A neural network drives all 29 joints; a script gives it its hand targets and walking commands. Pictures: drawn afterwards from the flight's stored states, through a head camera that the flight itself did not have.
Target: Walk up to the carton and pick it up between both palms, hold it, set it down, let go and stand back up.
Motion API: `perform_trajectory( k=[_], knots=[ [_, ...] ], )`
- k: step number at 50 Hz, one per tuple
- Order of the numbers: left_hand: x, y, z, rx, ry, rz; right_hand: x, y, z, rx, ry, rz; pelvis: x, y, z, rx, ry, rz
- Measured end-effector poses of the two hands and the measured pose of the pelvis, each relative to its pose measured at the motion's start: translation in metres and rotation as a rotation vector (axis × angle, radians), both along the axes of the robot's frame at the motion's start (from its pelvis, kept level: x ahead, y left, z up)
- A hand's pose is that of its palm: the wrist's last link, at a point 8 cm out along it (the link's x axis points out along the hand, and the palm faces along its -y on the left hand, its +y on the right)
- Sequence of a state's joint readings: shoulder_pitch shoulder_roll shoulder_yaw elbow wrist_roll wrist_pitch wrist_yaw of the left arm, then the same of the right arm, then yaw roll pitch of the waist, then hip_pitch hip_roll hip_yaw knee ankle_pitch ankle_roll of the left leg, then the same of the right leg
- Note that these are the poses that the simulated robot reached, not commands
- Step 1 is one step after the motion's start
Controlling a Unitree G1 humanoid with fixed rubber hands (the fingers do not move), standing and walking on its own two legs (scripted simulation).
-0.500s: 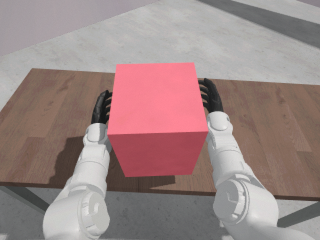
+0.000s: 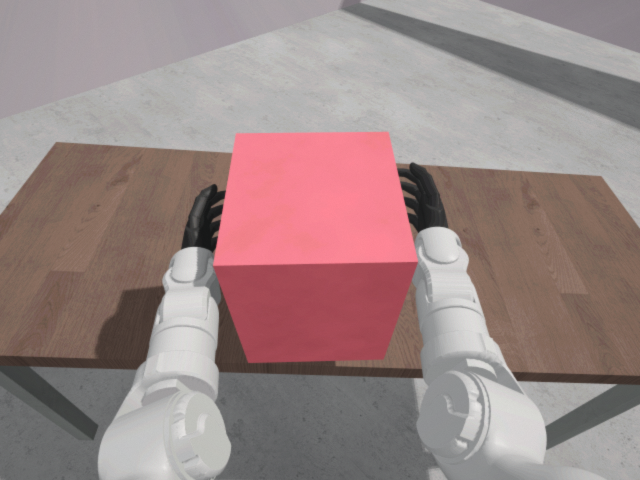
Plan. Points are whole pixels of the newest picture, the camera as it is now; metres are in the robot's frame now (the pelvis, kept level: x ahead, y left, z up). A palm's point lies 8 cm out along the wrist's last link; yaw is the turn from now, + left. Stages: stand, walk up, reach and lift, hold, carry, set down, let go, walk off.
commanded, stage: reach and lift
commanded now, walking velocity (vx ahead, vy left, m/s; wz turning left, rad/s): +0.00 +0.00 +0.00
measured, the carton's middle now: (314, 253) +0.42 -0.02 +0.05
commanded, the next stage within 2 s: none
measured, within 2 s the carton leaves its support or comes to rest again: neither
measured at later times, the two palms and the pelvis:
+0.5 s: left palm (196, 225) +0.42 +0.13 +0.11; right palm (433, 224) +0.40 -0.16 +0.13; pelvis +0.01 +0.01 +0.00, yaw +0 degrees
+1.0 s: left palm (172, 211) +0.39 +0.14 +0.17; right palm (444, 215) +0.37 -0.15 +0.18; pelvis -0.01 +0.01 +0.00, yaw -1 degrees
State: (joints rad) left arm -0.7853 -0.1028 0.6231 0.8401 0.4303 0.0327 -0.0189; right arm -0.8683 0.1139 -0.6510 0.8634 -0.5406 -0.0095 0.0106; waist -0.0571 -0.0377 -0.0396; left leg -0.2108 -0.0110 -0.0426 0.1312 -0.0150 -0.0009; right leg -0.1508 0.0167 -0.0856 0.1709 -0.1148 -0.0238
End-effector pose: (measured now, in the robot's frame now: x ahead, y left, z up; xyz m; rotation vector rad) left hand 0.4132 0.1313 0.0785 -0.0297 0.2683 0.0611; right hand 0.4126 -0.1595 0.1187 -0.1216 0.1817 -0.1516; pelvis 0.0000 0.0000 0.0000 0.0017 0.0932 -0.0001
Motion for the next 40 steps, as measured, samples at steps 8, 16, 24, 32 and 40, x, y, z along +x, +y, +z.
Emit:
perform_trajectory(
  k=[8,16,24,32,40],
  knots=[
    [0.001,0.001,-0.004,0.008,-0.022,-0.012,-0.004,0.002,-0.006,-0.018,-0.021,-0.013,0.001,0.001,0.000,-0.003,0.035,-0.003],
    [0.011,0.001,0.020,0.029,-0.104,-0.020,-0.001,0.001,0.009,-0.019,-0.101,-0.029,0.007,0.004,0.000,-0.005,0.037,-0.005],
    [0.008,0.000,0.033,0.042,-0.120,-0.028,-0.007,0.000,0.013,0.006,-0.117,-0.045,0.010,0.007,0.000,-0.006,-0.027,-0.007],
    [-0.006,0.001,0.022,0.049,-0.077,-0.043,-0.025,0.001,-0.005,0.038,-0.076,-0.066,0.005,0.009,0.001,-0.006,-0.066,-0.012],
    [-0.016,0.003,0.041,0.045,-0.131,-0.043,-0.037,0.003,0.010,0.040,-0.131,-0.072,0.000,0.009,0.000,-0.008,-0.075,-0.020]
  ],
)
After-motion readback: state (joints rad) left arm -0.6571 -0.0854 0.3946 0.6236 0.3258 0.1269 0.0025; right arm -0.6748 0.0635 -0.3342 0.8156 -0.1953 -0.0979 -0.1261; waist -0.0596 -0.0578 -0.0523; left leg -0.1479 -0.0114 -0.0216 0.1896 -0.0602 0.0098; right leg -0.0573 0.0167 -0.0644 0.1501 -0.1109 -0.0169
